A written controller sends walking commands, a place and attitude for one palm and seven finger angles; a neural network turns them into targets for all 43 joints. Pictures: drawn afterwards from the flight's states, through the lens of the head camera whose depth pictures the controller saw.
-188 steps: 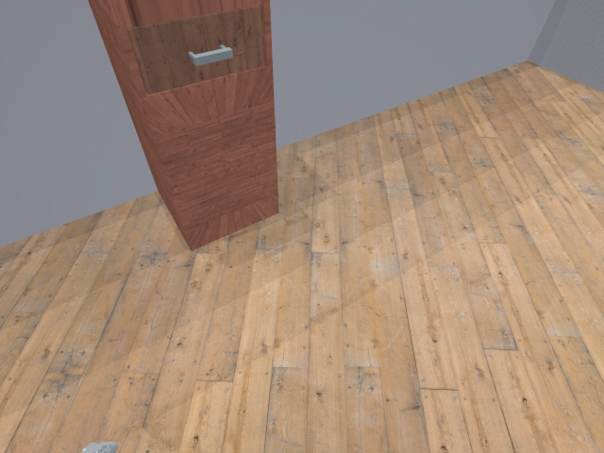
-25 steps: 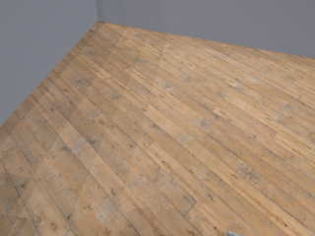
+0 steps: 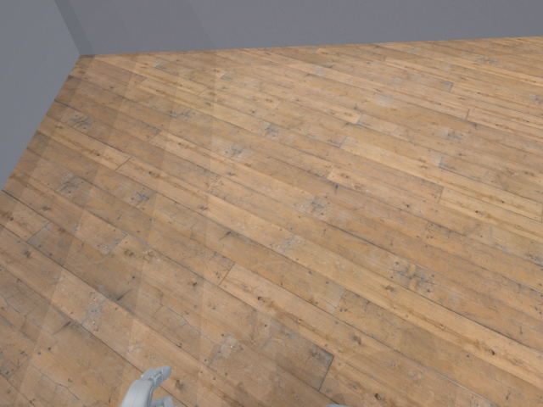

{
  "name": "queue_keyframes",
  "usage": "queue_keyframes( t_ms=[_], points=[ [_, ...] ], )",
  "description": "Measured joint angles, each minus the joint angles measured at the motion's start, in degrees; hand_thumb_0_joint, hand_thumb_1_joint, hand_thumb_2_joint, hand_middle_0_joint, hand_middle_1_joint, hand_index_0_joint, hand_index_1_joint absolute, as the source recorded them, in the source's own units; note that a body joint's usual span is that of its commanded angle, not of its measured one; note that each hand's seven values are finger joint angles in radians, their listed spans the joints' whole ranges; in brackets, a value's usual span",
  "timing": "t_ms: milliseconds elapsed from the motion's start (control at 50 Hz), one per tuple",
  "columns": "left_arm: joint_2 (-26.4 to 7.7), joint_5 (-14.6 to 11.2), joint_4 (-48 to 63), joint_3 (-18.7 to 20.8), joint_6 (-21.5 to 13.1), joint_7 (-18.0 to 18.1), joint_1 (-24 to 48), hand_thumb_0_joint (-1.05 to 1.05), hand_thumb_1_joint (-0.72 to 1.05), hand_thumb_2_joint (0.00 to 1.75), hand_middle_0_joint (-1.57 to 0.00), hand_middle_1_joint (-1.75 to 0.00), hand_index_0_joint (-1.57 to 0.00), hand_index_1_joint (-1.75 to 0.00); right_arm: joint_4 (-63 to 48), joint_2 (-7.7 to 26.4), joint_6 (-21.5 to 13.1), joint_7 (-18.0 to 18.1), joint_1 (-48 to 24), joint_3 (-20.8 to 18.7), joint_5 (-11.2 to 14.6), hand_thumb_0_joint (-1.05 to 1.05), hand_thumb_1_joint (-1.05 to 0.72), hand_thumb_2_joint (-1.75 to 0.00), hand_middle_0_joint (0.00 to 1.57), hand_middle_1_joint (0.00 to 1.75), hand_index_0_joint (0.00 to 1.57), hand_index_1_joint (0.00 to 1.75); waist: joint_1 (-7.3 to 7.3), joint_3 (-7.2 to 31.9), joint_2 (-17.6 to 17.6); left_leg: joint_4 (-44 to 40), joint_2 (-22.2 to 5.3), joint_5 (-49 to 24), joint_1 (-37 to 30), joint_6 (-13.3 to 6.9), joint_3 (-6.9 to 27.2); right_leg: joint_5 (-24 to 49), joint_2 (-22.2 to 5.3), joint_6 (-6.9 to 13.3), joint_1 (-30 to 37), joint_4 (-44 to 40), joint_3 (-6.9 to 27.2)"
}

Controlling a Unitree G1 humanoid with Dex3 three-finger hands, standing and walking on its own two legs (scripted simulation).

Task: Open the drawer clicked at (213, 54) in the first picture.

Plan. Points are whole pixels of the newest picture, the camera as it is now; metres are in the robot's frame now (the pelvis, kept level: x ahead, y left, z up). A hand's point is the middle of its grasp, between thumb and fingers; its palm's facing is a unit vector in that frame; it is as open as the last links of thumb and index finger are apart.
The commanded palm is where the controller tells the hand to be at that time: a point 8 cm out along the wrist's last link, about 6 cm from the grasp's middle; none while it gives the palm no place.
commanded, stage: turn to face it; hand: left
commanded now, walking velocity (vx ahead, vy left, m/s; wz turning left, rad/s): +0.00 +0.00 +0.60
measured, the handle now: out of the picture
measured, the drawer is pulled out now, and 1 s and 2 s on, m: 0.00 0.00 0.00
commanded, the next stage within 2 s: none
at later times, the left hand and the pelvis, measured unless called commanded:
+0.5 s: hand out of the picture +0.04 +0.27 -0.15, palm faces +0.28 -0.92 -0.26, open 7.4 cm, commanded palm none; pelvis +0.02 +0.04 +0.02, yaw +15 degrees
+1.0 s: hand out of the picture -0.03 +0.16 -0.14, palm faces +0.56 -0.79 -0.26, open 7.4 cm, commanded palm none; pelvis +0.02 -0.03 +0.02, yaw +36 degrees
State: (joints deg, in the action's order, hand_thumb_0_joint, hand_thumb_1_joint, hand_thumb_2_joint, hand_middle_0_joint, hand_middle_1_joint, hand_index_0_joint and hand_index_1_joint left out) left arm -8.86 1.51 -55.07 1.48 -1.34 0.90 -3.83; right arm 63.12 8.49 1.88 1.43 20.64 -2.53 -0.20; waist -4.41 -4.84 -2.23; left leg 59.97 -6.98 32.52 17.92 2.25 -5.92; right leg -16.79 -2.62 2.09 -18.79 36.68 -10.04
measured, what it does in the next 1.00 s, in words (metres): steps on the spot, turning left: left foot, then right foot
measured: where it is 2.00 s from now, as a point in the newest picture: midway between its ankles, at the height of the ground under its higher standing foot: outside the picture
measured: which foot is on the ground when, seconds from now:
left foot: up 0.00-0.20, down 0.22-0.70, up 0.72-1.00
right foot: down 0.00-0.22, up 0.24-0.68, down 0.70-1.00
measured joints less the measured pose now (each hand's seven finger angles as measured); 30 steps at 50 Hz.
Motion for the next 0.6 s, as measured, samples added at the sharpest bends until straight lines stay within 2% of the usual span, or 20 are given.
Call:
queue_keyframes(
  t_ms=[40, 80, 160, 200, 220, 240, 280, 300, 340, 380, 480, 600],
  points=[
    [0.67, 0.0, -0.28, -0.4, 0.6, 0.43, -0.22, 0.0, 0.9, 0.9, -0.2, -0.3, -0.2, -0.3, -0.54, -0.48, 0.64, -0.23, -1.15, 0.05, -0.11, 0.01, -0.91, -0.9, 0.2, 0.3, 0.19, 0.3, 0.07, 0.74, 0.18, 1.3, 0.55, -1.69, 2.88, 0.31, 1.55, 0.53, -0.56, -0.65, 1.57, -1.88, -0.76],
    [1.1, 0.12, -0.42, -0.5, 1.27, 0.62, -0.49, 0.0, 0.9, 0.9, -0.2, -0.3, -0.2, -0.3, -1.73, -0.9, 0.86, -0.66, -2.37, 0.0, -0.18, 0.01, -0.91, -0.9, 0.2, 0.3, 0.19, 0.3, 0.1, 1.21, 0.71, -0.32, 0.78, -3.19, 4.73, 0.55, 1.63, 0.77, -1.43, -0.89, 2.68, -3.15, -1.65],
    [1.16, 0.29, -0.07, -0.04, 2.22, 0.62, -1.31, 0.0, 0.9, 0.9, -0.2, -0.3, -0.2, -0.3, -4.3, -0.95, 0.85, -1.32, -4.7, -0.25, -0.61, 0.01, -0.92, -0.9, 0.2, 0.3, 0.2, 0.3, 0.76, 1.4, 2.05, -7.44, 1.03, -6.14, 5.6, 0.77, -0.12, 0.01, -3.58, -2.18, 3.74, -2.99, -3.9],
    [0.71, 0.21, 0.31, 0.46, 2.62, 0.57, -2.03, 0.0, 0.9, 0.9, -0.2, -0.3, -0.2, -0.3, -5.37, -0.04, 0.67, -1.59, -5.27, -0.64, -0.76, 0.01, -0.93, -0.9, 0.2, 0.3, 0.2, 0.3, 1.25, 1.33, 2.75, -13.73, 1.31, -10.17, 4.25, 0.69, -1.36, -1.39, -4.91, -3.15, 3.49, -0.85, -5.09],
    [0.45, 0.03, 0.64, 0.73, 2.91, 0.5, -2.64, 0.0, 0.9, 0.9, -0.2, -0.3, -0.2, -0.3, -6.12, 0.69, 0.35, -1.83, -5.23, -0.83, -0.82, 0.01, -0.93, -0.9, 0.2, 0.3, 0.2, 0.3, 1.51, 1.49, 2.72, -17.99, 1.38, -13.46, 3.08, 0.43, -1.61, -2.53, -5.45, -3.71, 2.89, 1.09, -5.65],
    [-0.06, -0.23, 0.95, 1.13, 3.32, 0.39, -3.23, 0.0, 0.9, 0.9, -0.2, -0.3, -0.2, -0.3, -6.67, 1.18, -0.03, -1.96, -5.36, -1.13, -0.99, 0.01, -0.93, -0.9, 0.2, 0.3, 0.2, 0.3, 1.66, 1.71, 3.11, -18.36, 1.96, -14.04, 3.52, -1.21, -1.57, -4.69, -6.04, -4.32, 1.59, 3.83, -5.35],
    [-1.62, -0.29, 1.14, 2.0, 4.46, 0.45, -4.21, 0.0, 0.9, 0.9, -0.2, -0.3, -0.2, -0.3, -7.63, 1.63, -0.63, -1.95, -6.1, -1.34, -1.35, 0.01, -0.93, -0.9, 0.2, 0.3, 0.2, 0.3, 2.0, 1.55, 4.25, -16.58, 3.06, -12.32, 4.73, -4.2, -1.62, -11.94, -5.16, -5.12, -2.73, 13.73, -0.6],
    [-2.33, -0.2, 0.91, 2.44, 4.91, 0.5, -4.57, 0.0, 0.9, 0.9, -0.2, -0.3, -0.2, -0.3, -7.99, 1.8, -0.92, -1.73, -6.32, -1.35, -1.39, 0.01, -0.93, -0.9, 0.2, 0.3, 0.2, 0.3, 2.0, 1.55, 4.48, -17.05, 3.48, -12.12, 4.77, -4.97, -1.46, -12.78, -4.18, -5.3, -5.01, 19.24, 1.77],
    [-3.57, -0.09, 0.33, 3.18, 5.2, 0.36, -5.0, 0.01, 0.9, 0.9, -0.2, -0.3, -0.2, -0.3, -8.47, 2.08, -1.28, -1.17, -6.54, -1.28, -1.39, 0.01, -0.92, -0.9, 0.2, 0.3, 0.2, 0.3, 2.09, 1.43, 4.7, -20.04, 4.46, -13.65, 3.89, -5.16, -0.86, -10.36, -2.88, -5.75, -8.28, 26.97, 4.81],
    [-4.55, -0.14, 0.19, 3.59, 5.04, 0.13, -5.37, 0.01, 0.9, 0.9, -0.2, -0.3, -0.2, -0.3, -8.69, 2.39, -1.44, -0.84, -6.73, -1.11, -1.27, 0.01, -0.92, -0.9, 0.2, 0.3, 0.2, 0.3, 2.53, 1.26, 4.7, -23.93, 5.5, -15.85, 2.51, -5.37, -0.22, -7.51, -2.45, -6.31, -9.81, 29.58, 6.41],
    [-5.82, -0.45, 0.82, 3.74, 5.01, 0.11, -6.05, 0.01, 0.91, 0.9, -0.19, -0.3, -0.19, -0.3, -9.25, 3.26, -1.33, -0.91, -7.37, -1.02, -1.08, 0.0, -0.91, -0.9, 0.2, 0.3, 0.2, 0.3, 2.94, 1.3, 3.27, -30.69, 6.95, -19.95, 0.29, -5.54, 2.62, -6.45, -1.7, -7.21, -8.78, 24.66, 8.43],
    [-5.7, -0.72, 2.3, 3.26, 5.04, 0.24, -4.85, 0.01, 0.91, 0.9, -0.19, -0.3, -0.19, -0.3, -9.87, 4.13, -0.33, -1.59, -8.66, -1.44, -1.18, 0.0, -0.91, -0.9, 0.2, 0.3, 0.2, 0.3, 2.42, 1.33, 1.7, -32.01, 8.2, -21.83, 0.55, -4.32, 6.96, -8.18, -0.56, -7.15, -4.84, 14.96, 9.79]
  ],
)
